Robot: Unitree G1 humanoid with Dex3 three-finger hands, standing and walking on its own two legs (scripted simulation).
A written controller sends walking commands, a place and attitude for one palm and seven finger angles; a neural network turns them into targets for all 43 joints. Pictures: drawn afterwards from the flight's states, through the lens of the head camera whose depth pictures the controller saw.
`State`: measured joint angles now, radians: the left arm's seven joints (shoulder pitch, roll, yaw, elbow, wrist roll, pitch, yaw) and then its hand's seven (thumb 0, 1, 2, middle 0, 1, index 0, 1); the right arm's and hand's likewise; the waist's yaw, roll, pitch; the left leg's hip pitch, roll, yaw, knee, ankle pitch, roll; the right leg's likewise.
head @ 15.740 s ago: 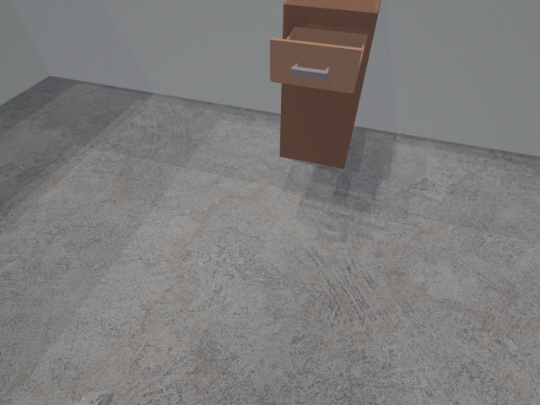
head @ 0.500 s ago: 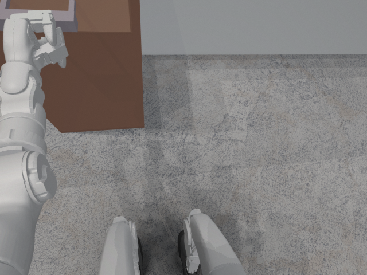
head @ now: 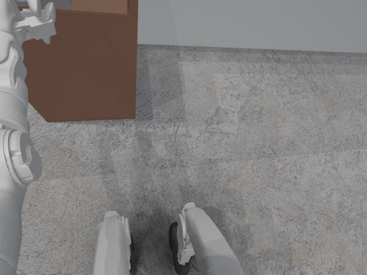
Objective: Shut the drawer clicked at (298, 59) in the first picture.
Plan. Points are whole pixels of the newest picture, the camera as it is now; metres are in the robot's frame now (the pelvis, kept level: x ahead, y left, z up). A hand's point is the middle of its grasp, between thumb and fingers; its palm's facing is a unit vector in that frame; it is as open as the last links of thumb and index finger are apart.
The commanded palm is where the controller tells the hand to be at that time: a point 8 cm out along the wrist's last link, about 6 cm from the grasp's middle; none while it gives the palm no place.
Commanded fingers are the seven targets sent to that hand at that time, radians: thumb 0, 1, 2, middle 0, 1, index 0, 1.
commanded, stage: pull the fist back off the drawer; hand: left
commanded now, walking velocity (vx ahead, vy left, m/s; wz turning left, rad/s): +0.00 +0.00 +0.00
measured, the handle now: out of the picture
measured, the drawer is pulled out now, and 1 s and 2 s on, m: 0.00 0.00 0.00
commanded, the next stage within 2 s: draw the hand back to the body in 0.66 s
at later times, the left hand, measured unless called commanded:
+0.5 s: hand (49, 22) +0.58 +0.18 +0.07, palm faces -0.01 -1.00 -0.02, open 3.3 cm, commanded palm +0.56 +0.20 +0.08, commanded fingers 0.00 0.90 0.90 -1.40 -1.60 -1.40 -1.60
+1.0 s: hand (27, 37) +0.51 +0.19 +0.12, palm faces -0.03 -1.00 -0.06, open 3.3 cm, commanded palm +0.48 +0.23 +0.13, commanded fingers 0.00 0.90 0.90 -1.40 -1.60 -1.40 -1.60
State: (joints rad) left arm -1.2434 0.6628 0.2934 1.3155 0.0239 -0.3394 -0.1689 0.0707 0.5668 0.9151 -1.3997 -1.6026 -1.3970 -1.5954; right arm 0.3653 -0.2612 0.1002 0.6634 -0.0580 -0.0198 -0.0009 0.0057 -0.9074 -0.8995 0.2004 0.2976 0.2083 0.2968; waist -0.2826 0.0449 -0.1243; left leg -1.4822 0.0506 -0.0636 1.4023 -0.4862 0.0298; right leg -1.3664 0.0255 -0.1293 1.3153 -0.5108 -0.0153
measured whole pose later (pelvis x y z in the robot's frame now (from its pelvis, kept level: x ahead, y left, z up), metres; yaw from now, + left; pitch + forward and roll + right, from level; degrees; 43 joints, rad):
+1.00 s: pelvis +0.07 +0.01 +0.07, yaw +0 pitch +25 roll -4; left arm -0.49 0.37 0.31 0.61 -0.17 -0.31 -0.23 0.02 0.90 0.90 -1.40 -1.60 -1.39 -1.60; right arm 0.36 -0.25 0.02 0.55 0.03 0.10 0.05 0.01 -0.91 -0.90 0.20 0.30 0.20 0.30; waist -0.12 0.05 -0.15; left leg -1.04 0.06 0.02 1.12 -0.51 0.03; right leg -0.96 0.04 -0.04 1.05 -0.51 0.00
